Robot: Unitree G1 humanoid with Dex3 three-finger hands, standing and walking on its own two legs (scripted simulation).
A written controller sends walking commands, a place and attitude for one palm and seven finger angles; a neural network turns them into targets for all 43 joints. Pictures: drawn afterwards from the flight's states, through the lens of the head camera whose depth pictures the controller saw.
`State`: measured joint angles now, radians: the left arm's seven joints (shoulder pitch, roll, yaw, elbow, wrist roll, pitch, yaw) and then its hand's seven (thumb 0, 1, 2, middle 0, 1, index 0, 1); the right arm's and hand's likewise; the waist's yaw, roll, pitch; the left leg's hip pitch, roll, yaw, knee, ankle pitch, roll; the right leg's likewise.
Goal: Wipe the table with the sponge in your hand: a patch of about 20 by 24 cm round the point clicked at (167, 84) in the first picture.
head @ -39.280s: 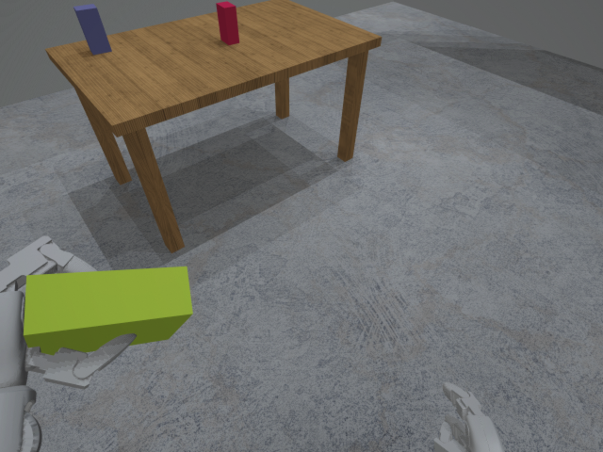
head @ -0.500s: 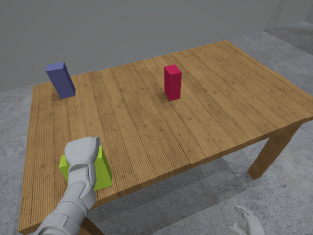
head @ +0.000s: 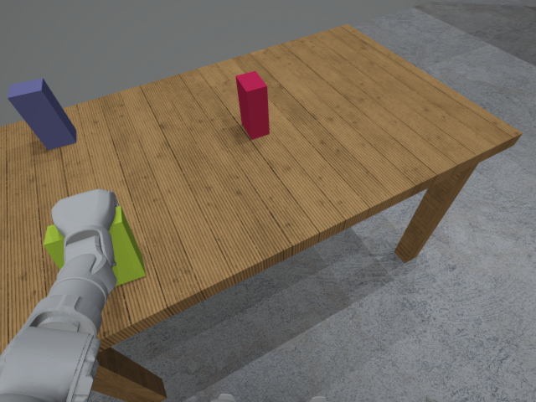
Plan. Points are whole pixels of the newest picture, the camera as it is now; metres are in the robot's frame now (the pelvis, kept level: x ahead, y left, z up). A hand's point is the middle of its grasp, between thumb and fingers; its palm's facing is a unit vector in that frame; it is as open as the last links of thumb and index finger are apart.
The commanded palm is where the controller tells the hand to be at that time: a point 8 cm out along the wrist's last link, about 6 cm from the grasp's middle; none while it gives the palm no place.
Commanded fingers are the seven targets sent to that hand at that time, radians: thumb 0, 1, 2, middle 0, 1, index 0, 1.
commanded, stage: wipe forward along the middle lane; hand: left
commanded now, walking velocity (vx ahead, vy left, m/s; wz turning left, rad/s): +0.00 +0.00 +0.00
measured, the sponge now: (104, 261) +0.36 +0.31 -0.03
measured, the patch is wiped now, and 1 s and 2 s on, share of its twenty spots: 0.90 0.90 0.90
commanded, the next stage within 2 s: slide back across to the first lane in 0.72 s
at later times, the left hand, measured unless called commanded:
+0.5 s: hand (92, 209) +0.44 +0.33 +0.01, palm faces -0.16 +0.02 -0.99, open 9.4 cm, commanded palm +0.43 +0.33 +0.05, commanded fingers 0.00 0.10 1.30 -1.20 -1.60 -1.20 -1.60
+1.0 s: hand (82, 197) +0.46 +0.36 +0.02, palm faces -0.13 -0.02 -0.99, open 9.3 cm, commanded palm +0.44 +0.36 +0.06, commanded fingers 0.00 0.10 1.30 -1.20 -1.60 -1.20 -1.60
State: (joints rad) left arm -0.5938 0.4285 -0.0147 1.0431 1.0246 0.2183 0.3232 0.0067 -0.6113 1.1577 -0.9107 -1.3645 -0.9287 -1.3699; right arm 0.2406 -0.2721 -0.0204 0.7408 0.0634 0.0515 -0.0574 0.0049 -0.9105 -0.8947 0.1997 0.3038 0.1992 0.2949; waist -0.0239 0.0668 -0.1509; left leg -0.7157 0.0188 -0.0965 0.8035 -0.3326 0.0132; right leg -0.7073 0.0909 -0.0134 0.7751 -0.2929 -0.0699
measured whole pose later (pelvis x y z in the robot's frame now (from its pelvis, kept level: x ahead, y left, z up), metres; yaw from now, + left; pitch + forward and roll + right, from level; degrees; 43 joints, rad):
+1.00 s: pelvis +0.01 +0.05 -0.01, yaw -3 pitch +20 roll -3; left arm -0.81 0.58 0.08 1.18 1.07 0.18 0.28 0.01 -0.60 1.15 -0.90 -1.37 -0.92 -1.39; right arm 0.30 -0.26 0.01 0.72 0.05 0.05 -0.01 0.00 -0.91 -0.89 0.20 0.30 0.20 0.29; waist -0.09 0.06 -0.18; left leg -0.88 0.01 -0.07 0.89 -0.36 0.00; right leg -0.84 0.09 0.02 0.79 -0.30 -0.01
